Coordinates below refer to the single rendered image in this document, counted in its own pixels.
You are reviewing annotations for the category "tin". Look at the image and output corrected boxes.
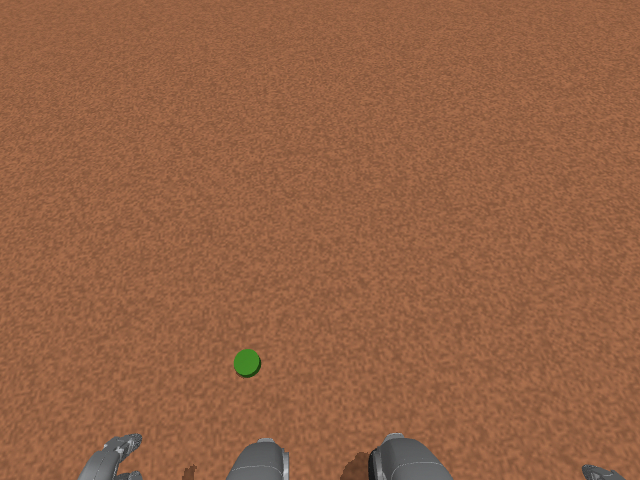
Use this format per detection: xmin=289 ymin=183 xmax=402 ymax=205
xmin=234 ymin=349 xmax=261 ymax=378

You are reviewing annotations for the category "right robot hand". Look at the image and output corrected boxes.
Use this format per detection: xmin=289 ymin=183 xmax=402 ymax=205
xmin=582 ymin=464 xmax=626 ymax=480

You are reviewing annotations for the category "left robot hand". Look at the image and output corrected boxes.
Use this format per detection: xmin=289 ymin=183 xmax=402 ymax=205
xmin=77 ymin=434 xmax=143 ymax=480

